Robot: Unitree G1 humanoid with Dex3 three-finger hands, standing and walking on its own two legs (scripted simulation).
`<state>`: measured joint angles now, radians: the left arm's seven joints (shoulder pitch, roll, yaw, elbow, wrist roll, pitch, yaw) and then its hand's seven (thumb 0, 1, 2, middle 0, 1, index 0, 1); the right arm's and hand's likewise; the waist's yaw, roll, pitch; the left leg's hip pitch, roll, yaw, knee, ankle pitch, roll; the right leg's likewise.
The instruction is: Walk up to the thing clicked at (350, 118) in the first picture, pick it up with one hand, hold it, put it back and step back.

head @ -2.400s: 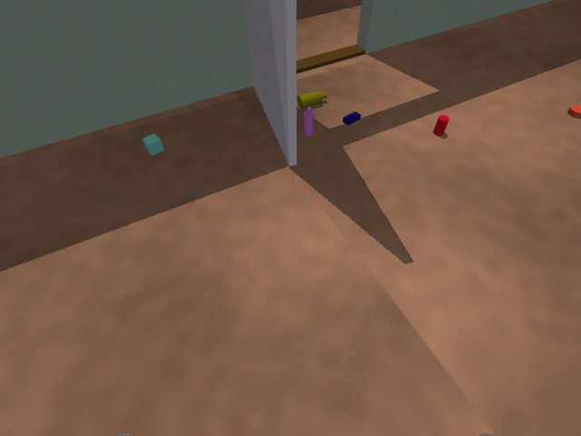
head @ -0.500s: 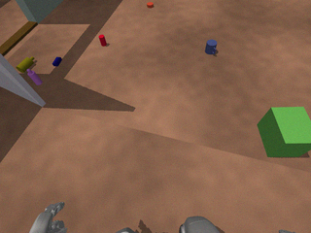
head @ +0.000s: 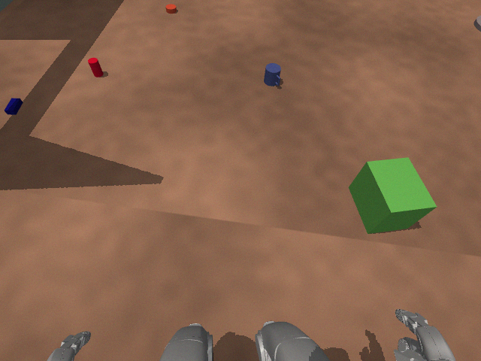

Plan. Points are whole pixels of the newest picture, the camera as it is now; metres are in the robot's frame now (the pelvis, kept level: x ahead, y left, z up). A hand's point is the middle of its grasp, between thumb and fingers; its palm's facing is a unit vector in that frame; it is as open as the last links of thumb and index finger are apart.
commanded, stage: walk up
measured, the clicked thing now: (13, 106) +1.33 +1.25 -0.74
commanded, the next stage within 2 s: stand in 1.28 s
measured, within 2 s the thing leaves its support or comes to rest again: neither
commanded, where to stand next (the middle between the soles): +0.04 +0.01 m, yaw -12 degrees
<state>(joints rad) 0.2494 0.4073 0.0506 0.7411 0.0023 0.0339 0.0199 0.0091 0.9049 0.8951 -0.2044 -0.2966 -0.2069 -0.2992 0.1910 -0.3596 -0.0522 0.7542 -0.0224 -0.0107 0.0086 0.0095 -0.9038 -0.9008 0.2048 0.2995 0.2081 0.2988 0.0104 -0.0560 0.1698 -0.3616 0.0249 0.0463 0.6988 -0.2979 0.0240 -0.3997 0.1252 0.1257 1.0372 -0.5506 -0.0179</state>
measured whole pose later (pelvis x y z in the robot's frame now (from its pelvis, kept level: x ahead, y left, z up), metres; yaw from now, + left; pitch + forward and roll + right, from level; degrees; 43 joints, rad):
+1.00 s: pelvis -0.03 +0.01 +0.01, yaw -13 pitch -3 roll +0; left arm 0.16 0.37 0.02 1.02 0.01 -0.03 -0.01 0.01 0.90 0.89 -0.21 -0.30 -0.21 -0.30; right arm 0.16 -0.37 -0.02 1.01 -0.02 0.02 0.03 0.01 -0.90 -0.90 0.20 0.30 0.21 0.30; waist -0.01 0.01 0.06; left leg -0.24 0.07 0.06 0.62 -0.33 -0.02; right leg -0.29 0.02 0.13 0.60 -0.26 0.02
